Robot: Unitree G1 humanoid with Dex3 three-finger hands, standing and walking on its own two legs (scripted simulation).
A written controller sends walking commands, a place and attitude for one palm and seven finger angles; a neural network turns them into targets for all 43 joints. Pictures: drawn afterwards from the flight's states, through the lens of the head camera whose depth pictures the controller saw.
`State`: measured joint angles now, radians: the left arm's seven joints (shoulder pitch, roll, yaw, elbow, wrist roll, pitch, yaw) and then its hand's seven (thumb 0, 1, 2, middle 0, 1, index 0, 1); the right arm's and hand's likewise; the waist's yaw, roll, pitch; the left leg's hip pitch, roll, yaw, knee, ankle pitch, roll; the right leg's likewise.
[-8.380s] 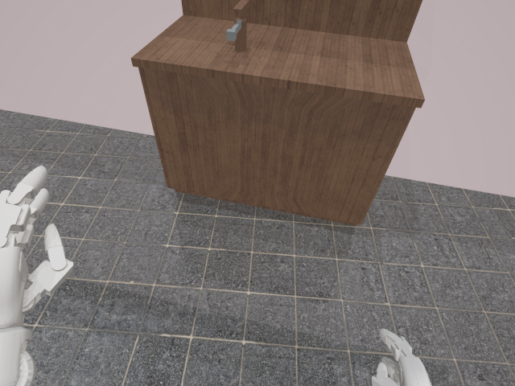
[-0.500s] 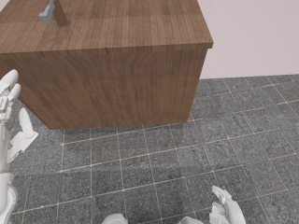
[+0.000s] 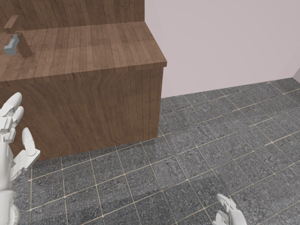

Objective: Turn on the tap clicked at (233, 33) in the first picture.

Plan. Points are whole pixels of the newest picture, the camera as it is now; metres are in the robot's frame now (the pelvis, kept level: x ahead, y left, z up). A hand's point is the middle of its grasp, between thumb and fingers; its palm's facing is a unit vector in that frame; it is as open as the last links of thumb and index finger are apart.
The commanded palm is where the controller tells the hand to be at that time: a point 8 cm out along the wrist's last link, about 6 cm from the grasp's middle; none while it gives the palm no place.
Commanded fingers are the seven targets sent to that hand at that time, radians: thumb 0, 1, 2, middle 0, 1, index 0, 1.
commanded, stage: take the last steps up to it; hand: left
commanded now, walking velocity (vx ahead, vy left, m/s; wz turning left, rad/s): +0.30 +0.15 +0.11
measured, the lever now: (10, 50) +0.68 +0.62 +0.09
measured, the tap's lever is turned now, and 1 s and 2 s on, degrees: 0 0 0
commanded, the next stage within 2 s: come to a stop and stand still in 1.48 s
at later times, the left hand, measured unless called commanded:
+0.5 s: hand (33, 137) +0.24 +0.26 +0.17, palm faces +0.43 -0.81 -0.41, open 7.4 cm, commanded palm +0.18 +0.31 +0.18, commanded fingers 0.00 0.90 0.90 -0.20 -0.30 -0.20 -0.30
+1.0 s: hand (39, 107) +0.33 +0.30 +0.16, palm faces +0.42 -0.79 -0.45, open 7.4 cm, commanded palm +0.26 +0.34 +0.18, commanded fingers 0.00 0.90 0.90 -0.20 -0.30 -0.20 -0.30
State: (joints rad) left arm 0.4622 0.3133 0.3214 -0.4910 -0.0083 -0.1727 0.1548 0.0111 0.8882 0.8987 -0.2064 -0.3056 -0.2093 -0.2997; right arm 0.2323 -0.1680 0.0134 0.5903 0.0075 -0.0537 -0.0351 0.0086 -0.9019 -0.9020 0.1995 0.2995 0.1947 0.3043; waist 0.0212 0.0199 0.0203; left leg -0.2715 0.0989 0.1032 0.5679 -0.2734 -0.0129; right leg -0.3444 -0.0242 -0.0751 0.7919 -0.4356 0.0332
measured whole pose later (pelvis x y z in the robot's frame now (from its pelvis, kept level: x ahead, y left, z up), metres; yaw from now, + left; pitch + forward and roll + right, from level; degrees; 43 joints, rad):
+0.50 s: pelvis +0.03 +0.02 +0.00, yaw +2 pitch +0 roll +1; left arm 0.48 0.36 0.34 -0.54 0.00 -0.24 0.17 0.01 0.88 0.90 -0.21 -0.31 -0.22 -0.30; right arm 0.25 -0.26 -0.08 0.62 0.00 -0.06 -0.07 0.01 -0.90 -0.90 0.20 0.30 0.19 0.30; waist 0.01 -0.04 0.07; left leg -0.28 0.03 0.15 0.54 -0.24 0.01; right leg -0.22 -0.12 -0.10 0.66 -0.41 0.03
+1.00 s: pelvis +0.12 +0.05 +0.01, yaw +4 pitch +0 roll +2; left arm 0.45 0.32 0.33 -0.42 -0.01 -0.25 0.12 0.01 0.88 0.90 -0.21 -0.31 -0.21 -0.30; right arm 0.18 -0.24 -0.02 0.66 0.00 -0.04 -0.04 0.01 -0.90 -0.90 0.20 0.30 0.20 0.30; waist 0.01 0.01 0.08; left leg -0.55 0.07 0.04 1.10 -0.28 -0.02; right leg -0.22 -0.09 -0.18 0.51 -0.28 -0.03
